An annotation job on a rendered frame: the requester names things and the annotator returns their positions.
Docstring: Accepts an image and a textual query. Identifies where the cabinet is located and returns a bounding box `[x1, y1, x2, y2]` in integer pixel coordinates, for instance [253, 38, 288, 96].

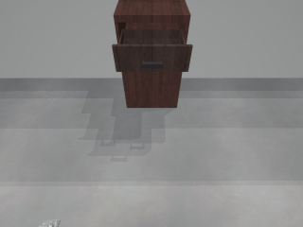
[114, 0, 191, 108]

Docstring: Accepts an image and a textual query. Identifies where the handle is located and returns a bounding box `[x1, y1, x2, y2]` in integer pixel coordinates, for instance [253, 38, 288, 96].
[142, 59, 163, 69]

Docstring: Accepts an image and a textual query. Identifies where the drawer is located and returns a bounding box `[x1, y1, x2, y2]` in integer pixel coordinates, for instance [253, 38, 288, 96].
[112, 29, 193, 72]

